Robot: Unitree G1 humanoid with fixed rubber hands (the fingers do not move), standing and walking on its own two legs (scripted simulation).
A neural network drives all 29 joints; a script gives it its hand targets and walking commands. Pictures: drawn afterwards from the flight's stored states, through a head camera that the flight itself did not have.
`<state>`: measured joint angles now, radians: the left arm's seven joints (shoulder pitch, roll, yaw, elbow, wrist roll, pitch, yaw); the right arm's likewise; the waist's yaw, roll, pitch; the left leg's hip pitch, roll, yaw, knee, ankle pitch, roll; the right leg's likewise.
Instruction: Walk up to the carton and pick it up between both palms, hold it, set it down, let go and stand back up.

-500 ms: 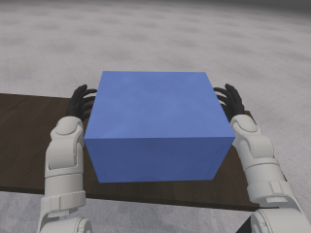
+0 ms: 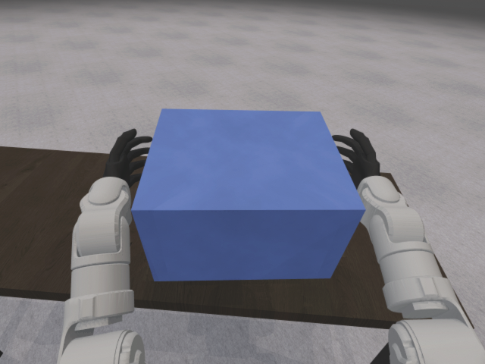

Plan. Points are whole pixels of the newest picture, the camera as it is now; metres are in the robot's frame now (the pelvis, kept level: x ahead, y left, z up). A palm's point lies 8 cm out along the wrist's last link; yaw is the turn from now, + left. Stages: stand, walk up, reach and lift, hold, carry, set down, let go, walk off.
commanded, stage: hold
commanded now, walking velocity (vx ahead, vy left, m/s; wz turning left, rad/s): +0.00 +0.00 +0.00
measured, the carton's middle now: (243, 190) +0.39 +0.01 +0.14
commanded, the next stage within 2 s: none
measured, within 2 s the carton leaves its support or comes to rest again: neither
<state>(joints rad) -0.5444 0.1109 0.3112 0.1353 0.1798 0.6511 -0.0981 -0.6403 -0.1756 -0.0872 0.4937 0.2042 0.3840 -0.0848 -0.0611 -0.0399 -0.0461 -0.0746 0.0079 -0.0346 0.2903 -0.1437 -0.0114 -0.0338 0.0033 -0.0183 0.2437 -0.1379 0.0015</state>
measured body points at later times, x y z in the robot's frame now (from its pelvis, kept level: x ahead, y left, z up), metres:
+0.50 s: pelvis +0.00 +0.00 +0.00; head -0.05 +0.02 +0.45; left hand +0.36 +0.20 +0.19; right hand +0.37 -0.19 +0.19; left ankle +0.01 +0.12 -0.75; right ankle +0.00 -0.12 -0.75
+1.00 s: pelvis -0.01 +0.00 +0.00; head -0.05 +0.02 +0.45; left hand +0.37 +0.20 +0.19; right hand +0.37 -0.19 +0.19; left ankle +0.01 +0.12 -0.75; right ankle +0.00 -0.12 -0.75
